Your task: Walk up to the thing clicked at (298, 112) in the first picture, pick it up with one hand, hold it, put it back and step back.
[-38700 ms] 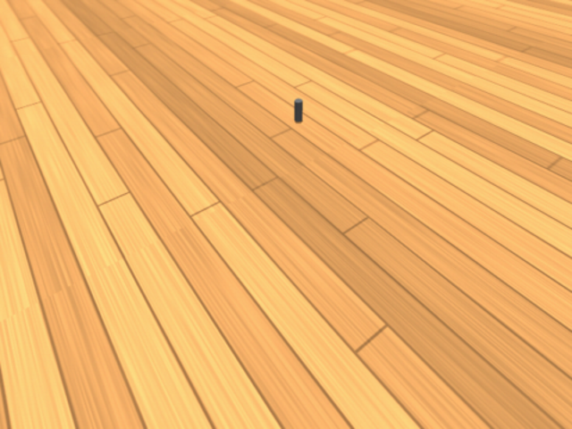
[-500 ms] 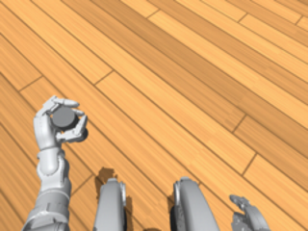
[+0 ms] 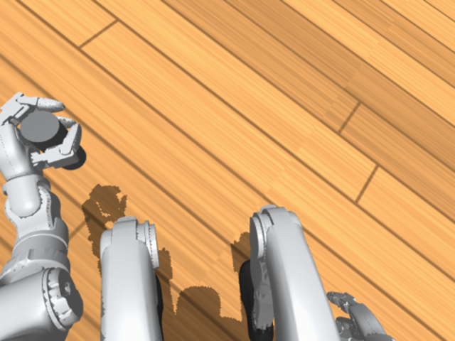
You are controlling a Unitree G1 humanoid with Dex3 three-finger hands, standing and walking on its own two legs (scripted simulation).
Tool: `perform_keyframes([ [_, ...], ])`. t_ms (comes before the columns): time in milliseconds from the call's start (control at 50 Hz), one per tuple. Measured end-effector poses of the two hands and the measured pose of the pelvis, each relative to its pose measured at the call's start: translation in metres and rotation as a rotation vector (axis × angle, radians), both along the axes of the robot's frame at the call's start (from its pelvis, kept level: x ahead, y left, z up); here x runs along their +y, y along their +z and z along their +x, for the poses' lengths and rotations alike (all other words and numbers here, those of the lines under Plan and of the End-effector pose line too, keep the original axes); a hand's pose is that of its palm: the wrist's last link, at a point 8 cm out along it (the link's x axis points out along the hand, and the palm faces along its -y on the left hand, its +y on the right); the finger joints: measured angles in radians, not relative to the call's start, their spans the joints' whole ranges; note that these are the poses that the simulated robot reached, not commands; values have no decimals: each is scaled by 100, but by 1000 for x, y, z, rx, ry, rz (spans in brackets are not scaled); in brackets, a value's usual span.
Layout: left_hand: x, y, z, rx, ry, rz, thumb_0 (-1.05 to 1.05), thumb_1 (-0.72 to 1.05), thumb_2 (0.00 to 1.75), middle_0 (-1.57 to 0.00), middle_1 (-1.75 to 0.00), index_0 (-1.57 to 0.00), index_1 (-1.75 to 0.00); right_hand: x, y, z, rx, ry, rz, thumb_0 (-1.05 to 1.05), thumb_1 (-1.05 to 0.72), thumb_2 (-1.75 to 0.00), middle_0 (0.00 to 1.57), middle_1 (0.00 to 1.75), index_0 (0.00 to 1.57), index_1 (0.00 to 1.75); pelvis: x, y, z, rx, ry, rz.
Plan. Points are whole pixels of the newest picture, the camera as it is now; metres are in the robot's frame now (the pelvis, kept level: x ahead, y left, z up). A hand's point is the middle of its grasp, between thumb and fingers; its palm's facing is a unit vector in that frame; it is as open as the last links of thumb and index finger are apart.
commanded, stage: crouch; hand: left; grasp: from the side
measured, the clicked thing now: (58, 144) +0.46 +0.27 -0.08
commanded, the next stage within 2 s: lower in 0.70 s
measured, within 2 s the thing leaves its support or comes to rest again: neither
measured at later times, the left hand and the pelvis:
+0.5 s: hand (70, 148) +0.47 +0.27 -0.13, palm faces +0.31 -0.95 -0.03, open 6.8 cm; pelvis +0.00 +0.00 -0.07, yaw -4 degrees
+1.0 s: hand (79, 155) +0.48 +0.27 -0.19, palm faces +0.33 -0.94 -0.02, open 6.8 cm; pelvis +0.00 +0.01 -0.09, yaw -7 degrees
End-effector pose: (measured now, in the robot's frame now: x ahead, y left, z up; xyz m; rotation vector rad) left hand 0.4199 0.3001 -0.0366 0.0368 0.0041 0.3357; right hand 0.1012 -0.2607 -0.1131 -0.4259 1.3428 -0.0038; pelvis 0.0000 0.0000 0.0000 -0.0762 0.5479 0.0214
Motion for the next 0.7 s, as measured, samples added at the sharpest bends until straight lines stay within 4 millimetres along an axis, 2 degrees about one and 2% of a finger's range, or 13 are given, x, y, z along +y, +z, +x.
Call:
perform_keyframes([
  [140,6,-33,9,5,0,-5,4,2,107,-89,-107,-91,-105,-4,-26,-17,47,4,-20,1,-91,-91,20,30,20,30,0,-30,-2,-27,-13,-12],
  [300,11,-64,11,14,0,-16,4,3,106,-88,-107,-91,-105,-7,-42,-16,61,38,-43,1,-91,-91,20,30,20,30,1,-52,-1,-55,-29,-27],
  [520,17,-98,17,25,-22,-14,4,3,105,-88,-108,-90,-105,-12,-49,-2,60,109,-92,1,-90,-90,20,30,20,30,4,-71,0,-92,-47,-55],
  [700,20,-120,20,27,-25,-19,4,3,105,-88,-108,-91,-105,-10,-48,0,81,148,-120,0,-90,-90,20,30,20,30,8,-80,2,-117,-55,-80],
])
